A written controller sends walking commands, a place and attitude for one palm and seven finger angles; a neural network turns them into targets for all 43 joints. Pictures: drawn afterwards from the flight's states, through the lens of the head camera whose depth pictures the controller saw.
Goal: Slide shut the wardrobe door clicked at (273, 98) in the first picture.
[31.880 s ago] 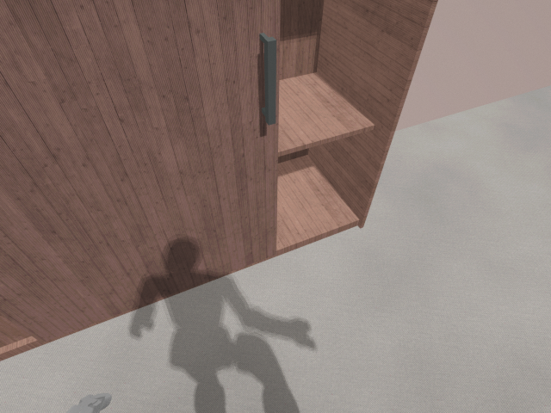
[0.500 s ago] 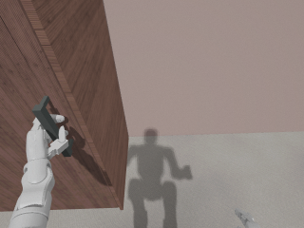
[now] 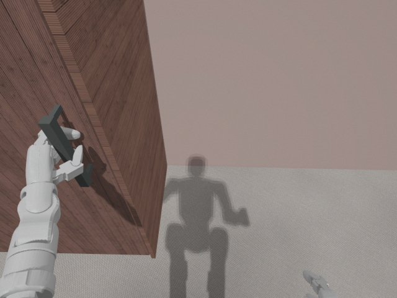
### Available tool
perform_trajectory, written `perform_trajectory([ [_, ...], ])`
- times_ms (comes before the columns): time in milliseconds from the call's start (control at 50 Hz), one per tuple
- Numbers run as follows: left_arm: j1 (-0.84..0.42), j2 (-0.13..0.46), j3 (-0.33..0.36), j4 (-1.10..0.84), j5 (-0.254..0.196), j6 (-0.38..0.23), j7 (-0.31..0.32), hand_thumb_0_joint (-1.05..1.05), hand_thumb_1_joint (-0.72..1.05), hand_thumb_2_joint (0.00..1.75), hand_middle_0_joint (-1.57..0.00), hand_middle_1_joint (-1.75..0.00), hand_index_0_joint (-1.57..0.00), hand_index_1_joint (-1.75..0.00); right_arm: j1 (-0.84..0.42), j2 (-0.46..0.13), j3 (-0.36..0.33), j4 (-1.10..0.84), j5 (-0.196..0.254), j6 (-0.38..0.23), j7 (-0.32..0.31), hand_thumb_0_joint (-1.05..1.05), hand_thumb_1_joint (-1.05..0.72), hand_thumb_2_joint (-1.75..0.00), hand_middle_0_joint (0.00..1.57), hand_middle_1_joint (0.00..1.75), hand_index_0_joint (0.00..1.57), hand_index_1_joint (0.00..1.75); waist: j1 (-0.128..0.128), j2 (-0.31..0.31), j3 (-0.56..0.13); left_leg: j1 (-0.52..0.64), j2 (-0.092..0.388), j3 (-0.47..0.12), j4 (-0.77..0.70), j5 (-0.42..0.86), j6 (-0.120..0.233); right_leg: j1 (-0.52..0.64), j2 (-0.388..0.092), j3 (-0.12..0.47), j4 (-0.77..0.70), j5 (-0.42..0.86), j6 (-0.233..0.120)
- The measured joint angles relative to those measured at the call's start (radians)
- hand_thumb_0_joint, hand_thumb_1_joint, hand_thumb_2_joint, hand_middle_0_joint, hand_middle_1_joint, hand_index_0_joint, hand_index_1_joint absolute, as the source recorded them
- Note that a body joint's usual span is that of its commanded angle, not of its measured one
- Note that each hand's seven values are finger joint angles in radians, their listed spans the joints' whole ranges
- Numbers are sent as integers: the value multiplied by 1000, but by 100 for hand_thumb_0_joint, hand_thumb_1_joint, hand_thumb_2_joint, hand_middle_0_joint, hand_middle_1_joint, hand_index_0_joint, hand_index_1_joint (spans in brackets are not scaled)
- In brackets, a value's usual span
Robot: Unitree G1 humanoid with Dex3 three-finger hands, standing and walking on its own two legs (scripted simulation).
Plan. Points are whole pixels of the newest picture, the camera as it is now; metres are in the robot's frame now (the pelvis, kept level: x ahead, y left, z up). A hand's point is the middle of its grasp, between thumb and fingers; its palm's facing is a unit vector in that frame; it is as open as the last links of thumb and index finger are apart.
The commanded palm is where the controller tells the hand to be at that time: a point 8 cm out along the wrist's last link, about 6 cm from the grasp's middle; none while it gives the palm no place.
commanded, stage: loosen the grip on the handle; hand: left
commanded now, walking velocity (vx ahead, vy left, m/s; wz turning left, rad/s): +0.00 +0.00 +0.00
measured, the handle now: (72, 149) +0.37 +0.31 +0.08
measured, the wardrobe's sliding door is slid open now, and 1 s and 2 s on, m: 0.00 0.00 0.00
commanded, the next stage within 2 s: slip the hand off the handle in 0.50 s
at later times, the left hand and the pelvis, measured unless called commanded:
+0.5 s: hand (78, 162) +0.34 +0.28 +0.08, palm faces +0.43 -0.86 -0.27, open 13.2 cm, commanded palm +0.30 +0.31 +0.10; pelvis +0.00 +0.00 -0.01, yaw +2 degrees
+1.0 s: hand (45, 165) +0.33 +0.34 +0.09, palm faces +0.50 -0.82 -0.28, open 14.3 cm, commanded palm +0.29 +0.36 +0.10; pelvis -0.01 +0.01 -0.01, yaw +1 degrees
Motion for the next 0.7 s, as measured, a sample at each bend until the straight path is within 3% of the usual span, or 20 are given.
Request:
perform_trajectory([
  [80, -53, -11, 44, -3, -69, 54, -7, -7, 46, 74, -45, -136, -42, -140, -16, 9, 16, 34, -7, -18, 32, 1, -90, -90, 20, 30, 20, 30, -3, -22, 1, -51, 3, -13, 47, -1, -7, -50, -1, -18, 55, -14, -8],
  [180, -60, 1, -4, 7, -11, 81, 32, -3, 15, 56, -42, -137, -44, -140, -23, -7, 12, 41, -9, -28, 27, 1, -90, -90, 20, 30, 20, 30, -24, 14, -11, -110, 11, -26, 128, -31, -2, -93, 3, -35, 110, -34, -6],
  [280, -59, -9, -15, 2, -65, 78, 51, -1, -21, 37, -41, -135, -43, -137, -14, -4, 3, 68, 0, -24, 15, 1, -90, -90, 20, 30, 20, 30, -27, 21, -30, -133, 14, -33, 164, -54, -7, -108, 6, -38, 129, -50, 4],
  [360, -39, -18, -19, -29, -53, 73, 68, -1, -38, 28, -38, -131, -44, -136, 1, 0, 0, 79, 0, -12, 9, 1, -90, -90, 20, 30, 20, 30, -23, 11, -41, -139, 14, -36, 182, -72, -3, -107, 8, -40, 135, -62, -1],
  [420, -16, -18, -38, -72, -38, 83, 82, -1, -46, 25, -38, -129, -45, -136, 8, -5, -4, 74, -2, -8, 4, 1, -90, -90, 20, 30, 20, 30, -18, 13, -39, -136, 8, -38, 183, -80, 0, -102, 3, -42, 135, -69, -5],
  [560, 29, -29, -53, -141, -74, 123, 67, -1, -53, 21, -36, -124, -45, -132, -18, -8, -3, 68, 7, 1, -15, 1, -90, -90, 20, 30, 20, 30, -10, 22, -47, -125, -2, -37, 166, -81, 5, -93, -6, -39, 122, -72, 5],
  [700, 44, -31, -54, -161, -70, 164, 70, -1, -54, 20, -32, -120, -44, -128, -56, 4, 6, 47, 11, 7, -27, 1, -90, -90, 20, 30, 20, 30, -8, 18, -55, -106, 0, -31, 154, -79, 6, -76, -3, -31, 110, -66, 6],
])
